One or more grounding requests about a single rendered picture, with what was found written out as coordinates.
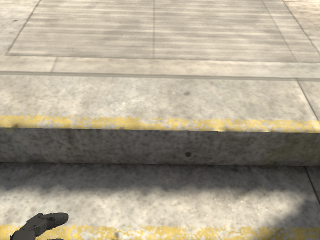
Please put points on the left robot hand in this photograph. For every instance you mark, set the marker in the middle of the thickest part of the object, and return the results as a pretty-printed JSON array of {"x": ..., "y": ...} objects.
[{"x": 38, "y": 224}]

